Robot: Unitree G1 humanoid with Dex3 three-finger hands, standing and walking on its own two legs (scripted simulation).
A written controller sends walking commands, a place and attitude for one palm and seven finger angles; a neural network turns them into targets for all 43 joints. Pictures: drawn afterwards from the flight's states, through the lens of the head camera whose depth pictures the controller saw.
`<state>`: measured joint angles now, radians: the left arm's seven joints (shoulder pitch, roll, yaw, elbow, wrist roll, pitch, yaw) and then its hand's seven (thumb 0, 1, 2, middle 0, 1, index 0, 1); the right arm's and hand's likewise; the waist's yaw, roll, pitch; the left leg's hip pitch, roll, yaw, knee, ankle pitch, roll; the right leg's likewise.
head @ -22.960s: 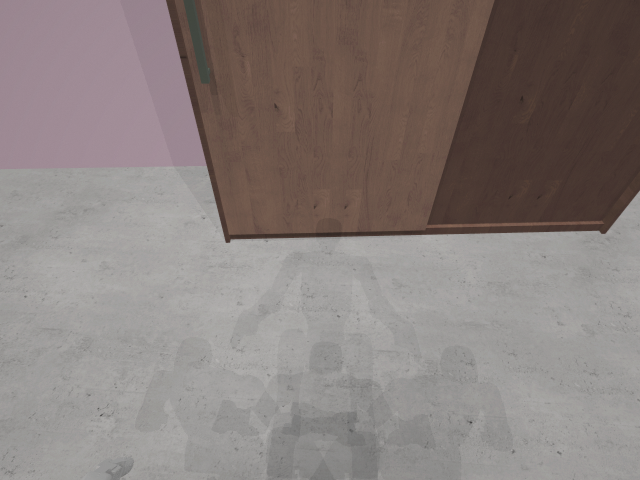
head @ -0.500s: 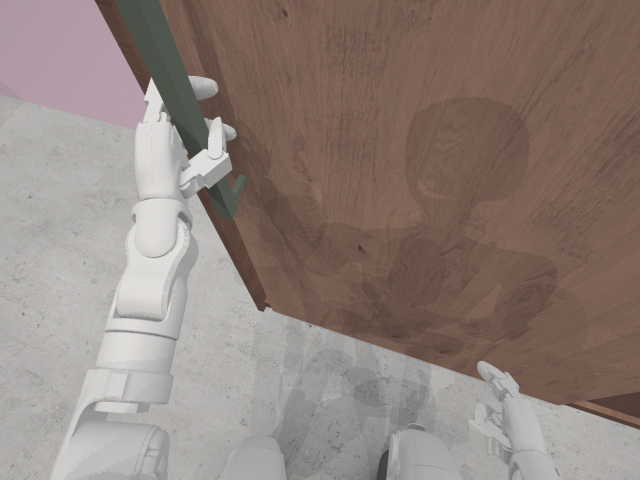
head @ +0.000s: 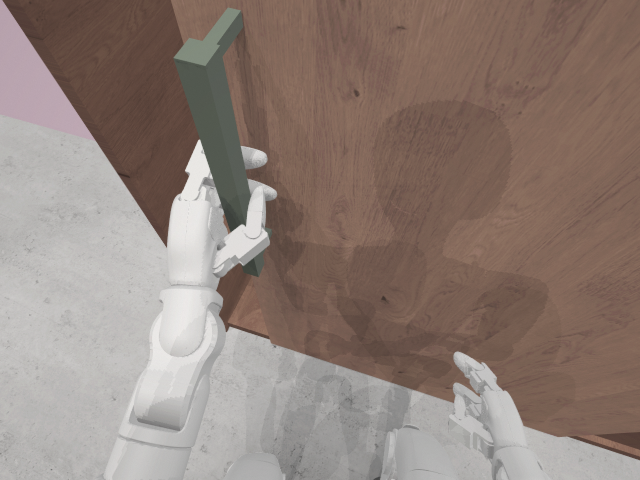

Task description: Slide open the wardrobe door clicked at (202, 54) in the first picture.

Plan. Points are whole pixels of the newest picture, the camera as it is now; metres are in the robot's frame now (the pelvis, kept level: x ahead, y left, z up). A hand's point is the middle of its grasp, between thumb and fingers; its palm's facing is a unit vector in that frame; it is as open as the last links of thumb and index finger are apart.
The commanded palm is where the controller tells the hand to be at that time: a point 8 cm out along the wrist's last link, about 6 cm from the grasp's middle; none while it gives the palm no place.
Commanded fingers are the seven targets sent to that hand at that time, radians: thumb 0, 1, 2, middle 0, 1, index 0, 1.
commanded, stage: step sideways, sliding the door along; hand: left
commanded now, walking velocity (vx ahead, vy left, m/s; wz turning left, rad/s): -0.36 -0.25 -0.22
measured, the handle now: (245, 182) +0.37 +0.17 +0.13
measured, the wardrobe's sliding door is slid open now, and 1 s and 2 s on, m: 0.15 0.35 0.54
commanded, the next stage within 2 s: none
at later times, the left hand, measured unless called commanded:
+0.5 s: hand (368, 266) +0.30 +0.03 +0.12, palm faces +0.19 -0.98 -0.06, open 6.4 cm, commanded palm +0.27 +0.02 +0.11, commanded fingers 0.00 0.90 0.90 -0.45 -1.40 -0.45 -1.40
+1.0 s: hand (471, 294) +0.29 -0.07 +0.13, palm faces +0.21 -0.97 -0.10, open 6.4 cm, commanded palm +0.26 -0.09 +0.12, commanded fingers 0.00 0.90 0.90 -0.45 -1.40 -0.45 -1.40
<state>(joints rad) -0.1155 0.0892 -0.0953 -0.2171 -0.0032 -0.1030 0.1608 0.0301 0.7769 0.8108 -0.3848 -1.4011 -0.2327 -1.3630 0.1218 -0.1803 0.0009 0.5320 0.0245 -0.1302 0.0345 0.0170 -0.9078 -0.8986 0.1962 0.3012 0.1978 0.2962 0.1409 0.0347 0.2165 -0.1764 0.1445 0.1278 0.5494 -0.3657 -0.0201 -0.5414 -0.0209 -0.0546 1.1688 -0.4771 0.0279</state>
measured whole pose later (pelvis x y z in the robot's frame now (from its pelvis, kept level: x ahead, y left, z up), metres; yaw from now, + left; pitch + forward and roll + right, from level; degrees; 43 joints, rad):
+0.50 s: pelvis -0.03 -0.10 -0.01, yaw -5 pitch -1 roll +4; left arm -0.07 0.11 0.05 -0.20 -0.04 -0.08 0.20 0.00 0.77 0.82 -0.41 -1.40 -0.13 -1.38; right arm 0.06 -0.23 0.01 0.56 0.03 -0.08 0.00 0.02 -0.91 -0.90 0.20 0.30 0.20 0.30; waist 0.06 -0.03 0.19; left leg -0.35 -0.03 0.05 0.87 -0.55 -0.06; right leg -0.41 0.04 -0.10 0.45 -0.03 -0.15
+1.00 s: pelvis -0.09 -0.22 -0.01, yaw -9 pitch -1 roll -3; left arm -0.30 0.21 0.15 0.04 -0.07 -0.02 0.19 0.01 0.76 0.85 -0.41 -1.40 -0.17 -1.34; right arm 0.17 -0.17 0.01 0.59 0.05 -0.09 0.00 0.02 -0.90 -0.90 0.20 0.30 0.20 0.30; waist 0.09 0.07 0.17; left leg -0.29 0.29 0.03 0.60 -0.28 -0.12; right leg -0.22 -0.01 -0.10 0.53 -0.27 0.01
